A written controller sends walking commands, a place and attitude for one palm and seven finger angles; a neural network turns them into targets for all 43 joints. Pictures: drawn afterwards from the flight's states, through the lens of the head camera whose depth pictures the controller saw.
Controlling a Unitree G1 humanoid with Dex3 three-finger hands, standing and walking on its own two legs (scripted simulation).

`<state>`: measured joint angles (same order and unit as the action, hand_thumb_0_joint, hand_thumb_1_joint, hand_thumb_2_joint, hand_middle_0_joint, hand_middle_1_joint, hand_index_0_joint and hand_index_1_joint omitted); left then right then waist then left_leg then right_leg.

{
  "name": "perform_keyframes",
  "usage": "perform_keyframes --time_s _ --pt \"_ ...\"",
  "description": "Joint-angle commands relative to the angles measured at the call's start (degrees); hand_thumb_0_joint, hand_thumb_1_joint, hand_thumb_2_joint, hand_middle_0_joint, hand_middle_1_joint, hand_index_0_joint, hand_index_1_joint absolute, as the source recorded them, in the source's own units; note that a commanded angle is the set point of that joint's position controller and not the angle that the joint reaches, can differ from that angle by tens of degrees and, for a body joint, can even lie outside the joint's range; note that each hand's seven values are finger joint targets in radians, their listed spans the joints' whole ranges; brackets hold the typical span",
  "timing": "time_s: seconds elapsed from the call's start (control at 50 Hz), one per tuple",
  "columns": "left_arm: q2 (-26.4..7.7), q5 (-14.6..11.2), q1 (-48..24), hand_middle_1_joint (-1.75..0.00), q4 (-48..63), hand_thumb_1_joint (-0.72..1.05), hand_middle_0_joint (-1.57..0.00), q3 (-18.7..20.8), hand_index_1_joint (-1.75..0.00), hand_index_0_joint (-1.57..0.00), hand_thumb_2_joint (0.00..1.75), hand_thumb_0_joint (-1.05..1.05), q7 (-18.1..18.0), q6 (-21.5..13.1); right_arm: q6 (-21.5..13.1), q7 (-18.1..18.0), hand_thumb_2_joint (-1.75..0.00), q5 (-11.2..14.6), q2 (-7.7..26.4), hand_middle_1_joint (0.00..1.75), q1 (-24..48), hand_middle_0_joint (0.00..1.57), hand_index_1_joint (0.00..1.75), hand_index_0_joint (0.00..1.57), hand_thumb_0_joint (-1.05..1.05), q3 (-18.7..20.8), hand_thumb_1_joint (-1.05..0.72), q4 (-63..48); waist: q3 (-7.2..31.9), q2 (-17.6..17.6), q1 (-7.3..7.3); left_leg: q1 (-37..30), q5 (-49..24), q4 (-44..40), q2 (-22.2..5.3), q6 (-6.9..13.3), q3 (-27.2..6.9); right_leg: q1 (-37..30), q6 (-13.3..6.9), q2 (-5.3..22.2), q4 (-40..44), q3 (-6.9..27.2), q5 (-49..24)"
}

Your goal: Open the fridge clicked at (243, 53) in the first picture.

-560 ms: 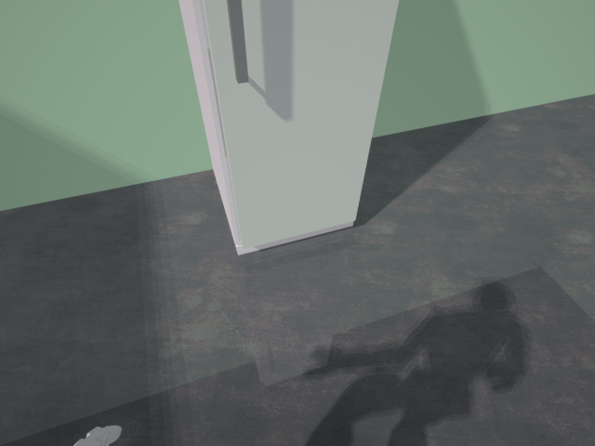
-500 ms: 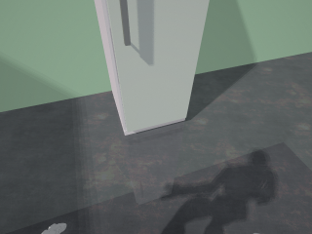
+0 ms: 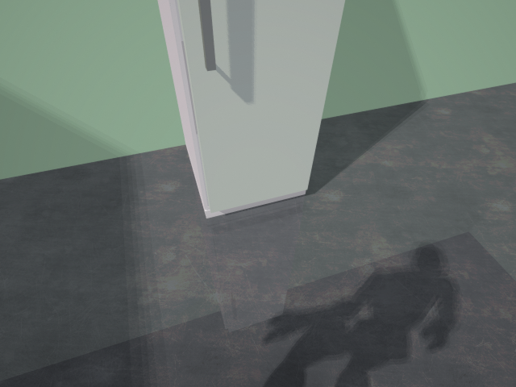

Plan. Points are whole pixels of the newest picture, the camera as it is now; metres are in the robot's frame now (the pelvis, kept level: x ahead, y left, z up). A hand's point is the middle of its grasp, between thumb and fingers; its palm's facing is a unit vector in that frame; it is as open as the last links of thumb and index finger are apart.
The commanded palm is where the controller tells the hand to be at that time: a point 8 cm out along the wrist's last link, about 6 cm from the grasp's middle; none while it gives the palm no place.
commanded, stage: stand and wait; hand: left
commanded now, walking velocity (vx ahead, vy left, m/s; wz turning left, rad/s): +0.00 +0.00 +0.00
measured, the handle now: out of the picture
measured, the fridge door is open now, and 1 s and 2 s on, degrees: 0 0 0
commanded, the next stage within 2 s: look at it before walking up in 0.26 s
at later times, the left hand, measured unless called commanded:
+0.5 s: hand out of the picture +0.07 +0.24 -0.15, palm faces -0.03 -0.94 -0.34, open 7.4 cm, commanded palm none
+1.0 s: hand out of the picture +0.07 +0.24 -0.15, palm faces -0.03 -0.94 -0.34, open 7.4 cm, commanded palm none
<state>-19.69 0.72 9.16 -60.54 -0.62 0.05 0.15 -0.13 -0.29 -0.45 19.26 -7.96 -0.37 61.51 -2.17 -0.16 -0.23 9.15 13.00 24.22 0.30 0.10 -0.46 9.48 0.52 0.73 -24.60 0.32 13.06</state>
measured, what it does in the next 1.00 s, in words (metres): stands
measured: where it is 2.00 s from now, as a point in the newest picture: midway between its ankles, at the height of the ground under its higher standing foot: outside the picture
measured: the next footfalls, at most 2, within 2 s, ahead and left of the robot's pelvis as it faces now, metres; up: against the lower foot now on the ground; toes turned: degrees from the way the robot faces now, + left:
left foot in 2.00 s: +0.22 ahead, +0.07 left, +0.00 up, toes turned -25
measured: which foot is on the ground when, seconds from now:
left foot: down 0.00-1.00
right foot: down 0.00-1.00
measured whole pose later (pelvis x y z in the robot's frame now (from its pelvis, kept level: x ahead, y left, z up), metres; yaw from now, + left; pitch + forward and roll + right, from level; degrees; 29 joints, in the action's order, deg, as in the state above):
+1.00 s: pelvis +0.00 -0.01 +0.00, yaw +0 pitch -2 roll +0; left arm -19.7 0.8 8.1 -62.4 -0.6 0.1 -0.6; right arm -0.5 -0.2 -0.3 19.5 -7.2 -0.6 63.7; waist -1.8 0.2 -0.2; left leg 7.6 10.8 20.7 -0.5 -0.7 -0.8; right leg 7.9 -0.2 0.0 -21.2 0.0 11.0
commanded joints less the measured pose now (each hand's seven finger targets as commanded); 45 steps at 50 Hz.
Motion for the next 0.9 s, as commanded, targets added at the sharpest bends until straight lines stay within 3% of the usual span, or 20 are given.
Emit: perform_keyframes --time_s 0.0,0.38,0.58,0.88 --pt "-11.48 -0.16 -3.45 -0.3 3.39 0.9 -0.2 2.63 -0.3 -0.2 0.9 0.0 -0.63 -1.53 -1.94 -0.52 -0.9 -0.11 11.62 0.3 4.01 0.2 0.3 0.2 0.0 2.63 -0.9 -3.68 4.57 -0.15 0.03 -0.56 -7.87 -4.9 -6.49 1.93 -5.46 -1.02 -2.32 6.18 4.58 5.2 -6.65" --pt "-11.7 0.03 -4.23 -0.3 2.26 0.9 -0.2 2.66 -0.3 -0.2 0.9 0.0 -0.56 -1.49 -1.82 -0.35 -0.9 -0.14 11.84 0.3 3.26 0.2 0.3 0.2 0.0 2.49 -0.9 -1.88 1.93 -0.08 0.2 0.7 -3.63 -7.19 -6.44 1.58 -6.09 0.59 -2.21 5.91 6.99 6.05 -0.75" --pt "-11.65 -0.05 -3.78 -0.3 2.14 0.9 -0.2 2.72 -0.3 -0.2 0.9 0.0 -0.58 -1.7 -2.0 -0.42 -0.9 -0.09 11.91 0.3 3.3 0.2 0.3 0.2 0.0 2.44 -0.9 -1.75 3.86 0.26 0.16 -1.09 -6.99 -6.72 -6.74 1.48 -5.91 -0.56 -2.23 6.09 6.82 5.78 -4.51" --pt "-11.79 -0.06 -3.56 -0.3 1.65 0.9 -0.2 2.71 -0.3 -0.2 0.9 0.0 -0.6 -1.8 -1.89 -0.49 -0.9 -0.04 12.02 0.3 3.51 0.2 0.3 0.2 0.0 2.32 -0.9 -1.52 3.78 0.09 0.19 -1.81 -8.04 -6.99 -6.87 1.3 -5.64 -1.15 -2.25 6.19 7.3 5.82 -6.48"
